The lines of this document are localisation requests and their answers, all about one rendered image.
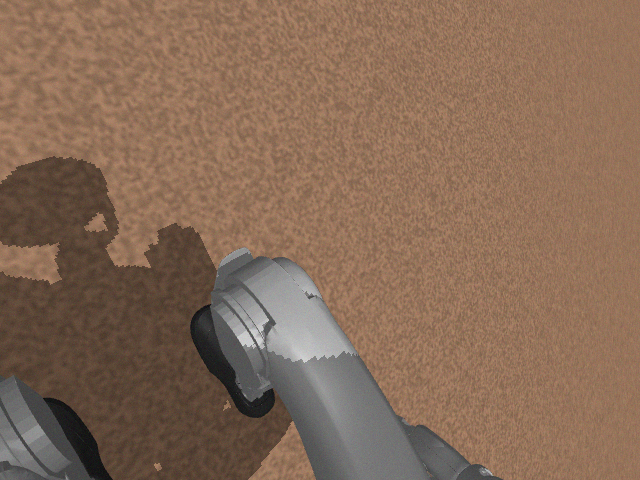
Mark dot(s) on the right robot arm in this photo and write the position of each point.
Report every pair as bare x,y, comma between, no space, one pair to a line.
476,472

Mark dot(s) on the right robot hand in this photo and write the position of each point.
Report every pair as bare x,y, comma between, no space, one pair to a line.
440,459

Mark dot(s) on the right robot foot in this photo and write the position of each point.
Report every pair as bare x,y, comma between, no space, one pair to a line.
206,342

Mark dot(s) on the left robot foot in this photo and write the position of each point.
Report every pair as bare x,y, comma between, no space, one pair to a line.
80,438

